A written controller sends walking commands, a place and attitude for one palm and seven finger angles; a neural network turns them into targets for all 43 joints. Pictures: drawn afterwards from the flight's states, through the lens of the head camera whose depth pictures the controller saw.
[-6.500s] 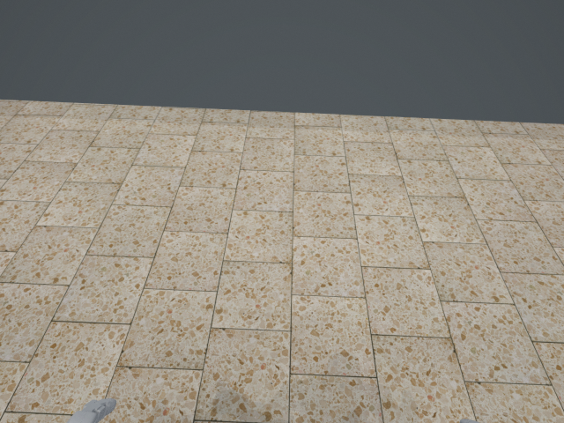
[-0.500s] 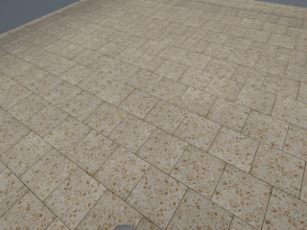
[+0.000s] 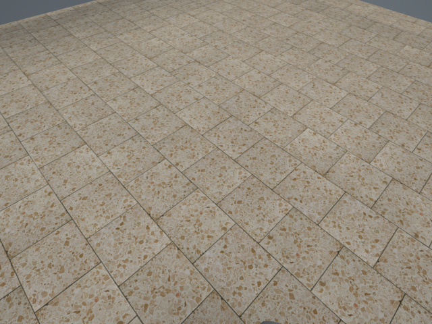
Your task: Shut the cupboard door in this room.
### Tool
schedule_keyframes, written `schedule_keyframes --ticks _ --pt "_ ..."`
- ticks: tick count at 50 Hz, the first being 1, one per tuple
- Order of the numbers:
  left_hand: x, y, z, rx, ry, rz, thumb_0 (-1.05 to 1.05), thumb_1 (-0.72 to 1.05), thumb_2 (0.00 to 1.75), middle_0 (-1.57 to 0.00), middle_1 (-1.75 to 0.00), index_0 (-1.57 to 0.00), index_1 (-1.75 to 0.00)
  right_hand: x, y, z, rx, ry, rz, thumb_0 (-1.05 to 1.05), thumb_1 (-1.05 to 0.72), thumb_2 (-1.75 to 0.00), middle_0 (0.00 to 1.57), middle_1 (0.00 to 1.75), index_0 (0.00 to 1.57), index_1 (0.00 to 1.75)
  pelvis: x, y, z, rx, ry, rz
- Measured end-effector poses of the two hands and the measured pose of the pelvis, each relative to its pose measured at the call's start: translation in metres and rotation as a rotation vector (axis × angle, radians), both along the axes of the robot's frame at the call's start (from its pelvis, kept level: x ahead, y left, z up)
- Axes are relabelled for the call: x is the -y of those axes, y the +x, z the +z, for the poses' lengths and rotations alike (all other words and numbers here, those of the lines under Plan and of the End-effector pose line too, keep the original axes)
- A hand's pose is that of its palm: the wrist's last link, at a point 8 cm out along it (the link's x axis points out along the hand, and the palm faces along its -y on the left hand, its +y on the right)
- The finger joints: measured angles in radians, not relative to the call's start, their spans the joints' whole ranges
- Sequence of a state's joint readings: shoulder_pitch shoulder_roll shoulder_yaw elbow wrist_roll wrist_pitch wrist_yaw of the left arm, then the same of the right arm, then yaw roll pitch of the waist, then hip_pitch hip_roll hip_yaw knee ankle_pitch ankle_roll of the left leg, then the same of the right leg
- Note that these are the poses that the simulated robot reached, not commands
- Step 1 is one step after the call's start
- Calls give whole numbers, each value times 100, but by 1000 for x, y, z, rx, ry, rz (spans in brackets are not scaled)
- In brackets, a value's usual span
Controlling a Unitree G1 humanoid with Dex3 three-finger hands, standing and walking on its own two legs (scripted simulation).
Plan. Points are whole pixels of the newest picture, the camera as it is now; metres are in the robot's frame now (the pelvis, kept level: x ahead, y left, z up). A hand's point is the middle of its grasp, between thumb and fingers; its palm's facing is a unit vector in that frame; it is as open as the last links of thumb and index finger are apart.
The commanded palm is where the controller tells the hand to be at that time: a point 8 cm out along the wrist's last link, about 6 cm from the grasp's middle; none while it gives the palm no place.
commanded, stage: turn or walk to find it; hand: left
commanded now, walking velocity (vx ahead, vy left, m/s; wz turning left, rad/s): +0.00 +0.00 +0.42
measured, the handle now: out of the picture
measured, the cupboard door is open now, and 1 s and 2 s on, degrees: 83 83 83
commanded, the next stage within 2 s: none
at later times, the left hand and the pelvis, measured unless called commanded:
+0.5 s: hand out of the picture -0.02 +0.15 -0.16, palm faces +0.26 -0.93 -0.25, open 7.3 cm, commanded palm none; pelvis -0.04 -0.05 +0.00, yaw +14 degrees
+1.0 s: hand out of the picture -0.09 +0.21 -0.16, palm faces +0.45 -0.86 -0.25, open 7.3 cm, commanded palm none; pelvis -0.08 -0.01 +0.00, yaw +25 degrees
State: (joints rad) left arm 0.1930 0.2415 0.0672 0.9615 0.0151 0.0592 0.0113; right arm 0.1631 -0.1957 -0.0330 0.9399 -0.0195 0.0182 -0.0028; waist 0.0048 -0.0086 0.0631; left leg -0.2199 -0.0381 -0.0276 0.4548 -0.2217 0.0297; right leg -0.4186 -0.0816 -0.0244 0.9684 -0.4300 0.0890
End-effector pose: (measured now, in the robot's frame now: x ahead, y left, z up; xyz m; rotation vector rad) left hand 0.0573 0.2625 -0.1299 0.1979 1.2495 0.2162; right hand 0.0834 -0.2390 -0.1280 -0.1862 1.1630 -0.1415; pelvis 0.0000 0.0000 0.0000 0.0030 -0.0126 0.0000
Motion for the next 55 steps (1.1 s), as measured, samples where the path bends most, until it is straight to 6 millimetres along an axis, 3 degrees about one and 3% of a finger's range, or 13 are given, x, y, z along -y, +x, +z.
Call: schedule_keyframes --ticks 5,8,14,21,27,33,37,42,46,50,55 --pt "22 17 10 86 21 -11 1 91 90 -20 -30 -20 -30 17 -31 -19 -75 33 -8 0 -90 -90 20 30 21 30 18 -9 -5 -4 14 42" --pt "39 17 13 135 41 -12 1 91 90 -20 -30 -20 -30 33 -47 -34 -116 52 -12 1 -90 -90 20 30 21 30 32 -16 -11 0 19 68" --pt "62 -17 25 128 38 48 1 91 90 -20 -30 -21 -30 57 -60 -31 -181 50 24 1 -91 -90 20 30 20 30 46 -24 -1 12 41 137" --pt "72 -62 17 81 10 144 1 91 90 -21 -30 -21 -30 66 -61 -23 -223 14 92 1 -91 -90 20 30 20 30 51 -32 1 7 36 214" --pt "60 -114 1 18 -13 243 1 91 90 -21 -30 -21 -30 46 -34 -17 -200 -24 192 1 -91 -90 20 30 20 30 41 -44 -2 -1 23 271" --pt "33 -177 -29 -61 -48 350 1 91 90 -21 -30 -21 -30 1 5 -10 -62 -59 305 1 -91 -90 20 30 20 30 18 -61 -16 -5 -4 330" --pt "21 -200 -28 -112 -60 388 1 91 90 -20 -30 -20 -30 -26 13 4 -5 -57 351 0 -91 -90 20 30 20 30 8 -67 -9 2 -13 343" --pt "11 -202 -14 -67 -56 413 1 91 90 -20 -30 -20 -30 -45 12 11 4 -44 390 0 -90 -90 20 30 21 30 1 -72 1 2 -24 380" --pt "8 -193 -7 -18 -35 423 1 91 90 -20 -30 -20 -30 -48 6 8 -9 -26 405 0 -90 -90 20 30 21 30 2 -75 3 0 -18 410" --pt "10 -179 -1 30 -12 424 1 91 90 -20 -30 -20 -30 -38 -6 0 -45 -13 408 0 -90 -90 20 30 21 30 10 -78 2 -2 -10 442" --pt "25 -157 9 98 22 415 1 91 90 -20 -30 -20 -30 -11 -22 -16 -114 -2 407 0 -90 -90 20 30 21 30 30 -80 -2 -9 4 484"
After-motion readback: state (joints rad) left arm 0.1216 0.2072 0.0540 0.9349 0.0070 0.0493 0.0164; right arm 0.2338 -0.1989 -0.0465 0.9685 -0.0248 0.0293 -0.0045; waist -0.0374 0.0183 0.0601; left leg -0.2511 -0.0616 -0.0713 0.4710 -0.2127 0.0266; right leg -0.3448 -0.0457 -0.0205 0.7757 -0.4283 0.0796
